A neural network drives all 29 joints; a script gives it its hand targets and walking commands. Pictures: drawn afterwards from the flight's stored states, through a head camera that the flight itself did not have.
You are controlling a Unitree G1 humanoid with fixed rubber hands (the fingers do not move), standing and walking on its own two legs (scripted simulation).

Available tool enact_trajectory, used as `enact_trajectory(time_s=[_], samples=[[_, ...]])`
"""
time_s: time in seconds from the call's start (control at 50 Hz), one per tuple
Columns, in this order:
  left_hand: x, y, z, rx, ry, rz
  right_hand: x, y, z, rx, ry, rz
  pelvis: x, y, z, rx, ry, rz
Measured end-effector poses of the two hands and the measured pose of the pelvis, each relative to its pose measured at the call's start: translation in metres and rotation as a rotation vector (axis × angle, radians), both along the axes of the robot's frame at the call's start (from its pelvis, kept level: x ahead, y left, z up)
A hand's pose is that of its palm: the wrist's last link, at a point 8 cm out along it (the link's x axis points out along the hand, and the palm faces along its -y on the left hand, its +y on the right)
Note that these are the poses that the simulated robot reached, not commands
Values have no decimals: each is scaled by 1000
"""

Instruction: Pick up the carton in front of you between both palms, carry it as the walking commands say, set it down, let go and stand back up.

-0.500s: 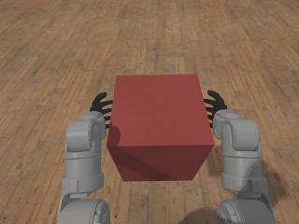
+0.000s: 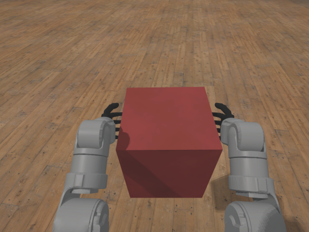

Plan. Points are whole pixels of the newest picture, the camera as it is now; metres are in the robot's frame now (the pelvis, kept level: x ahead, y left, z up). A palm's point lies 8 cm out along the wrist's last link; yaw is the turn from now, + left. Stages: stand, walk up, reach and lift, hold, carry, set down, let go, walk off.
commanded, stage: carry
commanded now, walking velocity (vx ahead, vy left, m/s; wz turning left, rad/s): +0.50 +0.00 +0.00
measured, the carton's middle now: (165, 144) +0.36 +0.02 +0.07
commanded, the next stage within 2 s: none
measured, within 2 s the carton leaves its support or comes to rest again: neither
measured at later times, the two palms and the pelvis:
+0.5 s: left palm (122, 90) +0.63 +0.20 +0.05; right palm (197, 93) +0.63 -0.10 +0.05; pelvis +0.28 +0.05 -0.03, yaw +2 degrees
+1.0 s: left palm (115, 53) +0.90 +0.28 +0.08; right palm (175, 56) +0.89 -0.02 +0.08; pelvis +0.59 +0.14 +0.00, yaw -1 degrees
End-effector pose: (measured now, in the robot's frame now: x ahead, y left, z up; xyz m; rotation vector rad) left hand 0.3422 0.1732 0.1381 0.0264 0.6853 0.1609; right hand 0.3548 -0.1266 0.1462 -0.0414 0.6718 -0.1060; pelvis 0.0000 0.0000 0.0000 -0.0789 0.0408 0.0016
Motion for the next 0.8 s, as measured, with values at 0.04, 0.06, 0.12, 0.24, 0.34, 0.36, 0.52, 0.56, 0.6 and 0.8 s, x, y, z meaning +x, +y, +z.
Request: enact_trajectory(time_s=[0.04,0.06,0.12,0.24,0.34,0.36,0.52,0.56,0.6,0.8], samples=[[24,10,-28,-27,6,-7,16,10,-27,-31,6,-3,14,9,-21,40,7,7],[32,13,-42,-34,30,-12,21,13,-42,-36,31,-7,21,14,-26,48,9,7],[55,19,-77,-46,114,-27,36,18,-78,-30,114,-32,44,26,-33,53,16,4],[114,18,-109,-62,148,-38,85,17,-111,17,147,-99,101,45,-32,62,42,1],[178,13,-111,-67,115,-43,144,13,-116,48,113,-137,168,54,-29,65,56,9],[193,10,-110,-78,103,-53,158,12,-116,54,102,-140,183,55,-29,65,57,11],[293,33,-81,-19,3,26,295,34,-88,52,8,-14,295,51,-27,71,26,24],[309,45,-67,-28,-2,62,324,47,-71,45,3,23,317,50,-17,84,30,28],[328,56,-52,-35,-13,91,351,59,-54,44,-7,49,339,50,-7,96,36,37],[454,89,-9,-30,-17,75,464,91,-22,47,-11,29,466,86,6,107,46,42]])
